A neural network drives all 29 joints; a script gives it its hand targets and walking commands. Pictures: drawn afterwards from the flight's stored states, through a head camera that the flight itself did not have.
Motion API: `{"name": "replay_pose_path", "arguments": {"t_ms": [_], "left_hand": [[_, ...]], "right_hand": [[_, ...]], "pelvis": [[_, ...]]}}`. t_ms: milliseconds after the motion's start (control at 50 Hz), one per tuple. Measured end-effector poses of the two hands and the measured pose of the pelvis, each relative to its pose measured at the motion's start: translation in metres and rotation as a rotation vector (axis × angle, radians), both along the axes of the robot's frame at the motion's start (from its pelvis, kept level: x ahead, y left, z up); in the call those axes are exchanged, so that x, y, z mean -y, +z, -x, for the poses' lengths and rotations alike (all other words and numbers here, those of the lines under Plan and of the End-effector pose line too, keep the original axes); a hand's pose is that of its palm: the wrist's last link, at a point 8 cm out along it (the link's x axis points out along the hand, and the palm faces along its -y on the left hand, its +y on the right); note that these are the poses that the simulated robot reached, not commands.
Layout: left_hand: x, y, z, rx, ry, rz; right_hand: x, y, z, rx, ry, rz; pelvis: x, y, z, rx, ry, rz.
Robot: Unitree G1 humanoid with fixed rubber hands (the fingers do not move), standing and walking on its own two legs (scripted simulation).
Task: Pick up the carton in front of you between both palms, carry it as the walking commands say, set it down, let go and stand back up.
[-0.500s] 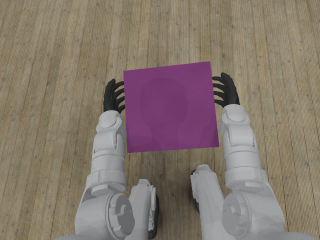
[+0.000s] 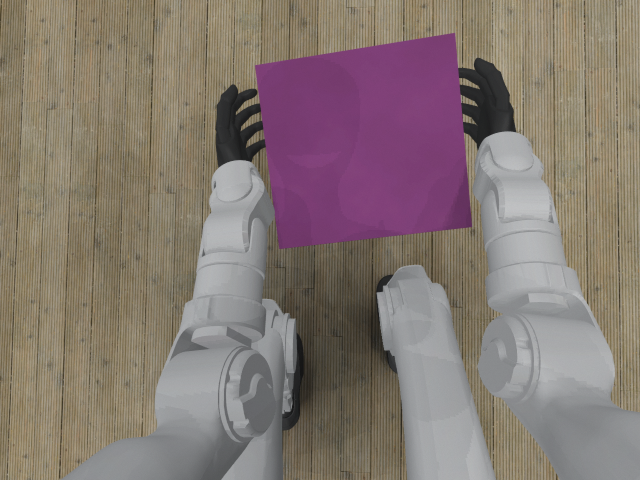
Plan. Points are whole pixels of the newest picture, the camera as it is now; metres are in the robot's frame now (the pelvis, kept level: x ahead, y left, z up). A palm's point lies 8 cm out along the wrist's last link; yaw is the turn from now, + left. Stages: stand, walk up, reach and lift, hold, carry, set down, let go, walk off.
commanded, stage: set down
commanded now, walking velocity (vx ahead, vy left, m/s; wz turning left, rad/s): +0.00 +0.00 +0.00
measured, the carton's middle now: (360, 158) +0.46 -0.11 -0.20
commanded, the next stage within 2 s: none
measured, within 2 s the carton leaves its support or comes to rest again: rests again in 0.90 s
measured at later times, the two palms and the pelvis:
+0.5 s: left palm (277, 166) +0.49 +0.01 -0.24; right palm (473, 145) +0.46 -0.28 -0.26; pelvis -0.02 -0.01 -0.10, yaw +3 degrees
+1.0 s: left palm (272, 169) +0.49 +0.02 -0.27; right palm (466, 148) +0.46 -0.28 -0.28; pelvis -0.03 +0.00 -0.12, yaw +2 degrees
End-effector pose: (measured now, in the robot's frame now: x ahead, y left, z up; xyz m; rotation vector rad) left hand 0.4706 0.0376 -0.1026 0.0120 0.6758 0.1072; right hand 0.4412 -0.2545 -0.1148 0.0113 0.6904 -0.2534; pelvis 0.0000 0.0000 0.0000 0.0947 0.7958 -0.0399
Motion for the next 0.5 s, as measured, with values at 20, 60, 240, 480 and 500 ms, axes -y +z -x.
{"name": "replay_pose_path", "arguments": {"t_ms": [20,60,240,480,500], "left_hand": [[0.001,-0.006,-0.001,-0.001,0.0,-0.001],[0.005,-0.018,-0.003,-0.004,-0.001,-0.002],[0.016,-0.07,-0.013,-0.016,-0.015,-0.012],[0.026,-0.138,-0.02,-0.051,-0.046,0.005],[0.026,-0.142,-0.02,-0.052,-0.045,0.011]], "right_hand": [[0.002,-0.006,-0.001,-0.001,0.0,0.0],[0.005,-0.018,-0.003,-0.004,0.001,-0.001],[0.017,-0.072,-0.011,-0.029,0.008,0.006],[0.03,-0.142,-0.02,-0.082,0.037,0.021],[0.03,-0.145,-0.02,-0.087,0.04,0.022]], "pelvis": [[0.001,-0.005,0.001,0.0,0.001,-0.002],[0.002,-0.014,0.004,0.001,0.003,-0.005],[0.007,-0.053,0.014,0.013,0.011,-0.015],[0.008,-0.095,0.022,0.077,0.036,-0.012],[0.009,-0.097,0.022,0.083,0.039,-0.01]]}}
